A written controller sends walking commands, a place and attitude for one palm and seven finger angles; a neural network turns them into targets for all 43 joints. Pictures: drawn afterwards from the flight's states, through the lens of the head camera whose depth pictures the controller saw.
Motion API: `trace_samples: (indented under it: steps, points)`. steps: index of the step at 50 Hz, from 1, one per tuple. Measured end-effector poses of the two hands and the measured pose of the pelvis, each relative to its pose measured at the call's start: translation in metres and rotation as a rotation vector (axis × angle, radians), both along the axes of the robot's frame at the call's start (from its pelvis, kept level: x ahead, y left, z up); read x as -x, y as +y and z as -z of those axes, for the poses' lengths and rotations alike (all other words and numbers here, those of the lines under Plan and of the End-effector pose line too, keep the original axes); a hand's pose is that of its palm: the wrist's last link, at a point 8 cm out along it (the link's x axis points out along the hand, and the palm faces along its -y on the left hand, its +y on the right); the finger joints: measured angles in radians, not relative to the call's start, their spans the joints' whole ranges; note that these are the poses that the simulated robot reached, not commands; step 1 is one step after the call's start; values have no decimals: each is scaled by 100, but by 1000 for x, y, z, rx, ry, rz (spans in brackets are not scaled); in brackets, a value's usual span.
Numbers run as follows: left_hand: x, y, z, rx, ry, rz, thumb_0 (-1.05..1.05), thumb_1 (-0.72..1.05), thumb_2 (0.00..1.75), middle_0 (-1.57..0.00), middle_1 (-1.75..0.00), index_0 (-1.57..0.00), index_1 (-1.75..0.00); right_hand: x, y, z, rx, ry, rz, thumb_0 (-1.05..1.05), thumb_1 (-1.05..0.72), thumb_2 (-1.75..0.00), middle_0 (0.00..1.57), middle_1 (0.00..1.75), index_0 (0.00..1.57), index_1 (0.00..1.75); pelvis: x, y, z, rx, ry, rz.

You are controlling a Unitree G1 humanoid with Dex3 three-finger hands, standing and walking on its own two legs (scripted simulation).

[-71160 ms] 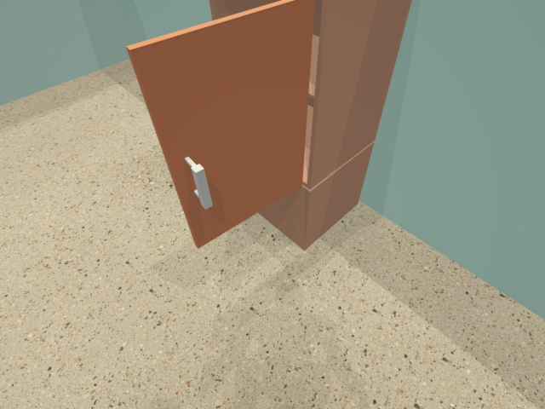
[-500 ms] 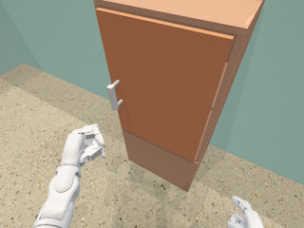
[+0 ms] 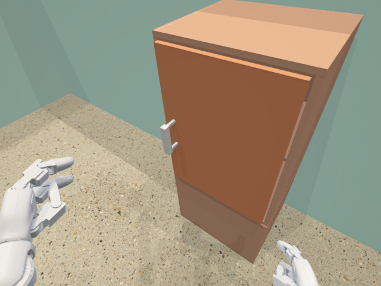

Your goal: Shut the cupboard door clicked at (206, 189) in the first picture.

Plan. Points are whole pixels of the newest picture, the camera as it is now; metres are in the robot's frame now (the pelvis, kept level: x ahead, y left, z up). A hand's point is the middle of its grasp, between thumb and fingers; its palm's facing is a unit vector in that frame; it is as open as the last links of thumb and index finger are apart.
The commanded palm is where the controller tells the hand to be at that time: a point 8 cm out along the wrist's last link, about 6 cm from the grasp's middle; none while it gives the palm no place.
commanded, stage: draw the hand back to the body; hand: left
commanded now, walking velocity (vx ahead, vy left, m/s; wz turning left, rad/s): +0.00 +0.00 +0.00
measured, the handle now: (170, 137) +0.62 +0.16 -0.07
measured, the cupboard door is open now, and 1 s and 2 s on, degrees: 0 0 0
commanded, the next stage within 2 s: step back with the hand held close in 0.46 s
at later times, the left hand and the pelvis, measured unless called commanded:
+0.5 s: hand (55, 211) +0.18 +0.24 +0.16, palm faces +0.44 -0.81 -0.40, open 7.4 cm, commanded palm +0.14 +0.28 +0.18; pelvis +0.00 -0.02 +0.00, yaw +0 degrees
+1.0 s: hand (37, 207) +0.18 +0.27 +0.16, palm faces +0.35 -0.77 -0.53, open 7.4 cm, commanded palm +0.12 +0.31 +0.18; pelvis -0.03 +0.01 +0.00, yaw -1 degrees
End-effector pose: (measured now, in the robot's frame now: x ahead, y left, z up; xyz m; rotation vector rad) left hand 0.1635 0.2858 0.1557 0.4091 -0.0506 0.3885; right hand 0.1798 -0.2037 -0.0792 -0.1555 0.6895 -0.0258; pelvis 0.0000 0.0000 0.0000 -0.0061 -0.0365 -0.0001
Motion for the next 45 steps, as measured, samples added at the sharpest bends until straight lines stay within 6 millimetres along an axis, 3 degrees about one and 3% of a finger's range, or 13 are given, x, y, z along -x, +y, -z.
trace_samples:
  steps: [7, 11, 17, 22, 27, 39, 45]
  points:
    - [29, 11, -35, -121, -70, -67, 2, 89, 90, -37, -47, -36, -47, 7, -17, 5, 5, 5, 22, 1, -91, -90, 20, 30, 20, 30, 1, -5, -1, -3, -6, -1]
    - [35, 12, -27, -93, -55, -105, 1, 89, 90, -29, -39, -29, -38, 10, -25, 7, 14, 9, 29, 1, -91, -90, 20, 30, 20, 30, 4, -9, -1, -5, -13, -5]
    - [30, -2, -2, -6, -11, -90, 2, 89, 90, -23, -33, -23, -32, 12, -36, 4, 41, 1, 36, 1, -91, -90, 20, 30, 20, 30, 8, -16, -1, -8, -16, -7]
    - [26, -13, -13, -33, -56, -42, 2, 89, 90, -22, -31, -22, -31, 10, -41, -3, 47, -34, 47, 1, -91, -90, 20, 30, 20, 30, 6, -21, -1, -7, -21, -3]
    - [25, -12, -25, -74, -86, -39, 2, 89, 90, -22, -31, -22, -30, 5, -42, -4, 30, -52, 53, 1, -91, -90, 20, 30, 20, 30, 5, -24, -1, -7, -24, 2]
    - [14, 0, -6, -93, 3, -32, 2, 89, 90, -21, -31, -21, -30, 14, -47, 9, 68, 69, 91, 1, -91, -90, 20, 30, 20, 30, 7, -15, 1, 8, 40, -1]
    - [11, 3, -20, -151, -7, 39, 2, 89, 90, -22, -31, -21, -30, 25, -43, 7, 86, 83, 143, 1, -91, -90, 20, 30, 20, 30, 13, -1, 3, 3, 51, 14]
